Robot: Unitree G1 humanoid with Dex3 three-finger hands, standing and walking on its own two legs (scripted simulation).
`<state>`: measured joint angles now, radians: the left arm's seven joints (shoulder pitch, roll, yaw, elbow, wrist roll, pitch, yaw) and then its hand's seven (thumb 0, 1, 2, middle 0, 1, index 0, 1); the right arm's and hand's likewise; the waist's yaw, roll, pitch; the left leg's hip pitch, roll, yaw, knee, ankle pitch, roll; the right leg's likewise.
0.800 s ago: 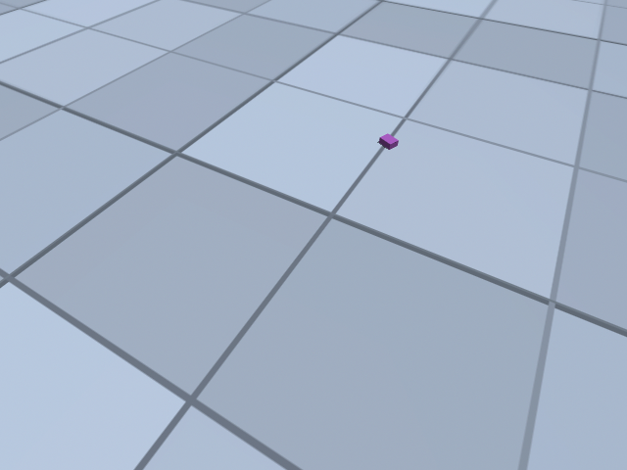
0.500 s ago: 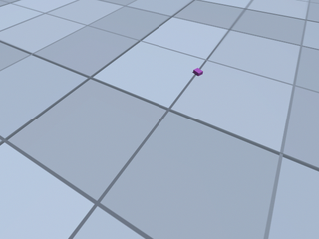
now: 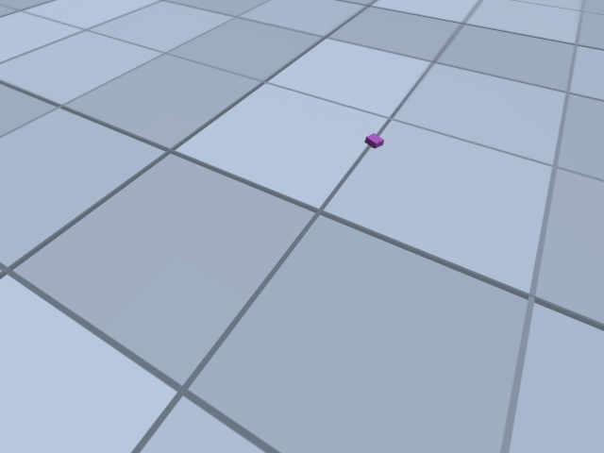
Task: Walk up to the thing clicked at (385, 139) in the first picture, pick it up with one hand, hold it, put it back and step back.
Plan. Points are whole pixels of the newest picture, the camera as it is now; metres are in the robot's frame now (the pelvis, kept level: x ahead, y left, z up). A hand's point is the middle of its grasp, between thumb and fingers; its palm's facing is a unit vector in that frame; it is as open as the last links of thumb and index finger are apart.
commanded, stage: stand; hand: left
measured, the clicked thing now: (374, 140) +1.85 -0.46 -0.77
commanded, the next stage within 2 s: walk up in 0.32 s
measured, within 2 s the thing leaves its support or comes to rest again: neither
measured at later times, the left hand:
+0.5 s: hand out of the picture +0.12 +0.26 -0.14, palm faces -0.19 -0.91 -0.36, open 7.4 cm
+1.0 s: hand (237, 344) +0.34 +0.12 -0.14, palm faces -0.39 -0.84 -0.39, open 7.4 cm
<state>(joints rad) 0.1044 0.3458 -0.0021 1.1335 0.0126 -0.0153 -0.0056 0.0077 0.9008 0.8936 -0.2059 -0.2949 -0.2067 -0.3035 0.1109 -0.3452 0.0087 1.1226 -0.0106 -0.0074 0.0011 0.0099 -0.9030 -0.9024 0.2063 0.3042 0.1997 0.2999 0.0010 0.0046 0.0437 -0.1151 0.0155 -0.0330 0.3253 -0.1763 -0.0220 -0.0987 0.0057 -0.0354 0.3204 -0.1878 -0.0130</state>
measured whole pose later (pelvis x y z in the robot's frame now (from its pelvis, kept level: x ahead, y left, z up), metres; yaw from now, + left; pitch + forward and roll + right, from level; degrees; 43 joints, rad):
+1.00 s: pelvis +0.22 -0.13 -0.01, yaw -27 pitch -2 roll -1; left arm 0.39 0.36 0.03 0.95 -0.01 -0.09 -0.04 0.01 0.89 0.89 -0.21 -0.30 -0.21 -0.30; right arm 0.15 -0.44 -0.07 0.85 -0.04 0.00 0.13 0.01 -0.90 -0.90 0.21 0.30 0.20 0.30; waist 0.04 0.09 0.05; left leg -0.62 0.13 -0.05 0.84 -0.11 -0.03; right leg -0.04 0.04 0.03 0.34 -0.27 -0.02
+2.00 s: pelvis +0.75 -0.23 -0.03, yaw -42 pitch -1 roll -3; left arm 0.41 0.44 0.05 0.90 0.03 -0.12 0.02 0.01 0.89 0.89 -0.21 -0.30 -0.21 -0.30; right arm 0.19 -0.48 -0.13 0.78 -0.06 0.04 0.13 0.01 -0.91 -0.90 0.20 0.30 0.20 0.30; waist 0.03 0.11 0.06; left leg -0.54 0.16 -0.04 0.79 -0.24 -0.01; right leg -0.22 -0.06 0.00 0.60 -0.37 0.04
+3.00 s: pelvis +1.15 -0.20 -0.04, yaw -50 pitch -3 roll -1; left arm 0.31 0.50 0.07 0.98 0.01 -0.05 0.07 0.01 0.90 0.89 -0.21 -0.30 -0.21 -0.30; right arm 0.30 -0.43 -0.11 0.81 -0.05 0.04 0.09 0.01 -0.90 -0.90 0.21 0.30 0.20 0.30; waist -0.05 0.01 0.05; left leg -0.39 0.10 0.04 0.83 -0.39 -0.01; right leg -0.52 -0.05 0.01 1.20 -0.49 -0.05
